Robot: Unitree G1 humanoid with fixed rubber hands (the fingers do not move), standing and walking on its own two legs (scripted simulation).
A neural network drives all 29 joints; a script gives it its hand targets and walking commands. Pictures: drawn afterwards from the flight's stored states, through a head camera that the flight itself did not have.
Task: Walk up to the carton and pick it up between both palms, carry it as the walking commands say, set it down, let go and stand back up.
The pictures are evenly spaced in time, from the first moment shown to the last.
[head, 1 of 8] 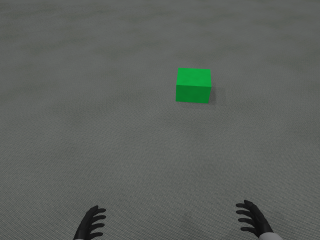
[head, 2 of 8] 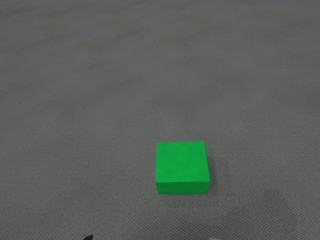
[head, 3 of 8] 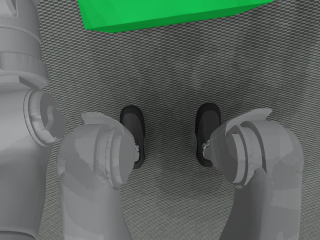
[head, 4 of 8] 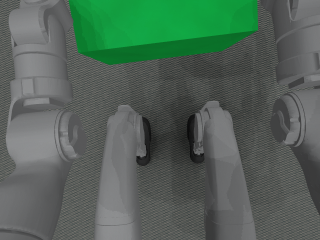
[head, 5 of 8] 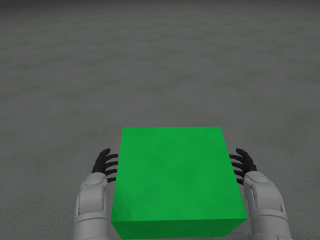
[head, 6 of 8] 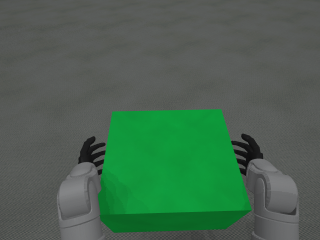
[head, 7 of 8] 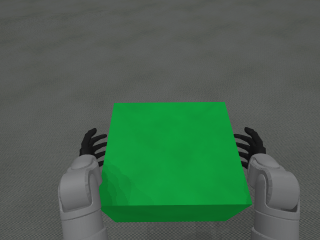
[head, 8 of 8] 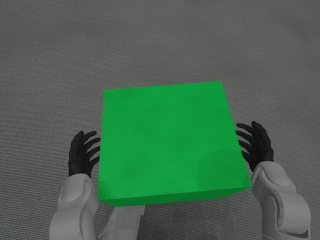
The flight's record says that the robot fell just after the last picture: yes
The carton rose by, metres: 0.70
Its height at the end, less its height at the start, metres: +0.42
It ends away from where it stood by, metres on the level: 6.42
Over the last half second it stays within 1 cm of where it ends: no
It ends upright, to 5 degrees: no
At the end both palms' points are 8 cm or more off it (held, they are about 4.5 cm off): no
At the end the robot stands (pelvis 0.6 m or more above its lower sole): no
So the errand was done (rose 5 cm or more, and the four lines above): no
